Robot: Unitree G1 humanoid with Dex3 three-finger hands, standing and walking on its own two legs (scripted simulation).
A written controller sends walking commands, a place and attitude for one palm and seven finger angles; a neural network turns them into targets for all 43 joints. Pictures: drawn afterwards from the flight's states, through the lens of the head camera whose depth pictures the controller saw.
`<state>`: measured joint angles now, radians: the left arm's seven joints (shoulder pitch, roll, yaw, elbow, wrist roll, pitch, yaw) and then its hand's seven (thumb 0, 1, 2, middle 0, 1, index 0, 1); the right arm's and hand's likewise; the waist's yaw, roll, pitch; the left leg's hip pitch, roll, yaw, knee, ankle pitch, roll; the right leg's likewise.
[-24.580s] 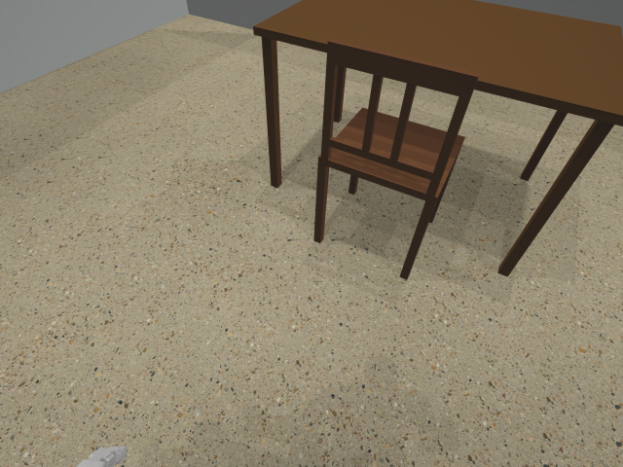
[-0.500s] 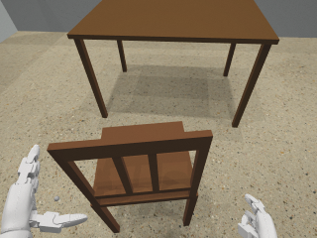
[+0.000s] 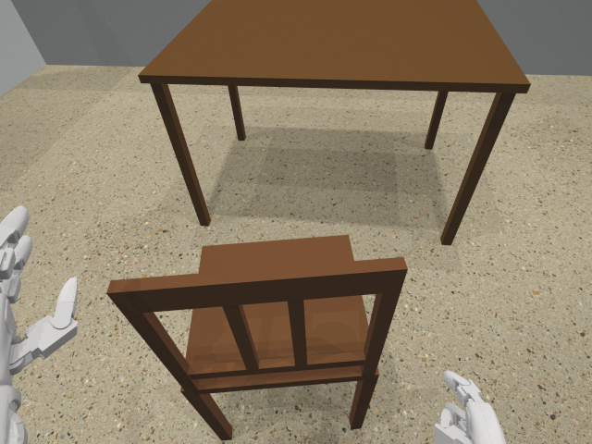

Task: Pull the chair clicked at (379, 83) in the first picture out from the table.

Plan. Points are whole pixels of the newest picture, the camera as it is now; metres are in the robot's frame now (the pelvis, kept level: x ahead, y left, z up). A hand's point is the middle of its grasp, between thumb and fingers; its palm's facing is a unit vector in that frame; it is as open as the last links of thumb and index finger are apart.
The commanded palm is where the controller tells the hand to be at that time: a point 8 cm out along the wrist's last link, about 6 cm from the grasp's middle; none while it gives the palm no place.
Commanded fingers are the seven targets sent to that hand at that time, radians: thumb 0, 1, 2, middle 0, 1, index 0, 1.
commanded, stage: draw the hand back to the body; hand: left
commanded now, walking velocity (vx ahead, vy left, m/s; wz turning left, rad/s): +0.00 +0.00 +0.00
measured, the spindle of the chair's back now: (243, 336) +0.31 +0.15 -0.11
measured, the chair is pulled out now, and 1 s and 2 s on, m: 0.60 0.60 0.60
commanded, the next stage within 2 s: step back with the hand held close in 0.36 s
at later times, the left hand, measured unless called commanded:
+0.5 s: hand (70, 316) +0.19 +0.26 +0.16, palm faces +0.47 -0.78 -0.40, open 7.4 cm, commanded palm +0.14 +0.29 +0.18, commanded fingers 0.00 0.90 0.90 -0.20 -0.30 -0.20 -0.30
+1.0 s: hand (49, 352) +0.15 +0.25 +0.16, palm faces +0.37 -0.73 -0.58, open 7.4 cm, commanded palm +0.10 +0.30 +0.18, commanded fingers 0.00 0.90 0.90 -0.20 -0.30 -0.20 -0.30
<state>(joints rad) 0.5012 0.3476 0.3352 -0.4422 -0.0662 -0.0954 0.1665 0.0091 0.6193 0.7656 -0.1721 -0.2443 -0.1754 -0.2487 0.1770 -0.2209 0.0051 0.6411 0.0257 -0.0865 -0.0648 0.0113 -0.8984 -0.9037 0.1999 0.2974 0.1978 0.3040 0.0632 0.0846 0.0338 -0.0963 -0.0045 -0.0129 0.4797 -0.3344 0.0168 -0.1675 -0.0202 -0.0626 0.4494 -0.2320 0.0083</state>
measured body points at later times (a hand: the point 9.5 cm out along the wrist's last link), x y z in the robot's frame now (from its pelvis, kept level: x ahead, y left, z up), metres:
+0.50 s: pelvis +0.00 +0.00 +0.00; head +0.00 -0.03 +0.45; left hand +0.16 +0.29 +0.18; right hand +0.19 -0.23 -0.09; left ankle -0.04 +0.11 -0.74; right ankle +0.01 -0.13 -0.74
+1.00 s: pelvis -0.05 +0.00 -0.01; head +0.00 -0.03 +0.44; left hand +0.13 +0.29 +0.19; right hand +0.12 -0.24 -0.12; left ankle -0.04 +0.11 -0.74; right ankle +0.01 -0.13 -0.74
